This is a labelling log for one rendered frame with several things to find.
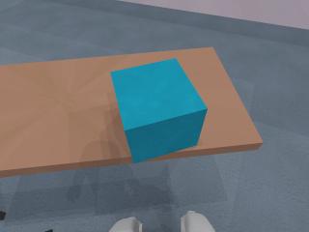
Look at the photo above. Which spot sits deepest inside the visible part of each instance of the robot left thigh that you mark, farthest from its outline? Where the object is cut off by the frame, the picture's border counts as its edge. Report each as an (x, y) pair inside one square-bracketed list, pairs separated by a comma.
[(129, 224)]

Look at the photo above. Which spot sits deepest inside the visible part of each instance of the robot right thigh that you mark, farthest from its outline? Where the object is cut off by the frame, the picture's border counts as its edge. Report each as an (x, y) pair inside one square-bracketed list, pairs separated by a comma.
[(195, 222)]

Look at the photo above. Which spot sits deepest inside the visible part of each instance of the table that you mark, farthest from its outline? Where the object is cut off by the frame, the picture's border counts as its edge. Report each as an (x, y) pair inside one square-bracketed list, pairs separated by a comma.
[(64, 115)]

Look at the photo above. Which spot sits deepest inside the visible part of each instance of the robot thigh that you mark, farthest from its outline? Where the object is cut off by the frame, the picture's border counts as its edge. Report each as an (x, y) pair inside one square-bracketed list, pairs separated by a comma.
[(195, 222), (129, 224)]

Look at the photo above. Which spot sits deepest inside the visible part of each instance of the carton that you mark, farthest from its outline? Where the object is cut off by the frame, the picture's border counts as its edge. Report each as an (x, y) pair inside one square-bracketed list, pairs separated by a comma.
[(161, 111)]

